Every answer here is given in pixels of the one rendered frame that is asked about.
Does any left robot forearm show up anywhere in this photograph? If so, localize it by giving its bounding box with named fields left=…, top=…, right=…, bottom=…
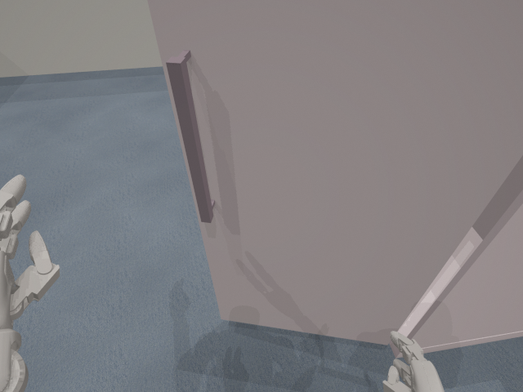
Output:
left=0, top=328, right=29, bottom=392

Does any left robot hand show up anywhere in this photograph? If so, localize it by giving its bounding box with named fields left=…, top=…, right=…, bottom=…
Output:
left=0, top=175, right=60, bottom=329

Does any fridge door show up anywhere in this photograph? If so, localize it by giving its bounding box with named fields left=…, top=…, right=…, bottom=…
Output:
left=147, top=0, right=523, bottom=345

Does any right robot hand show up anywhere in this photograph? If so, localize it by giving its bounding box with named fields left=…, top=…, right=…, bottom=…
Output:
left=383, top=331, right=445, bottom=392

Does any handle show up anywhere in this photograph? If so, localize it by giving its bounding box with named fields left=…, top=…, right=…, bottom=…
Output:
left=166, top=50, right=215, bottom=223

